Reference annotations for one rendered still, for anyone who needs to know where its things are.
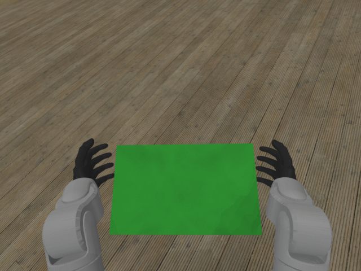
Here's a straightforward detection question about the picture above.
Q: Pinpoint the right robot forearm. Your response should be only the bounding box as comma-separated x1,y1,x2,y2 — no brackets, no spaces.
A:
266,177,333,271

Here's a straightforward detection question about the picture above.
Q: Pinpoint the carton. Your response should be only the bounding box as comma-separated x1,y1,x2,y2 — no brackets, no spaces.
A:
109,143,262,235

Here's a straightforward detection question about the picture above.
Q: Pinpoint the left robot hand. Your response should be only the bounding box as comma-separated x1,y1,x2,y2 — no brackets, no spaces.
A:
73,138,115,188

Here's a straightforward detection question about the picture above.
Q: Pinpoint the left robot forearm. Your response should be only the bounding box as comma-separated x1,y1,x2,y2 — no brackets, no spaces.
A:
42,178,106,271

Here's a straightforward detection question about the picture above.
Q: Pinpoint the right robot hand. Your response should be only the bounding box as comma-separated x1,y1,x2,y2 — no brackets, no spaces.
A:
256,139,297,187

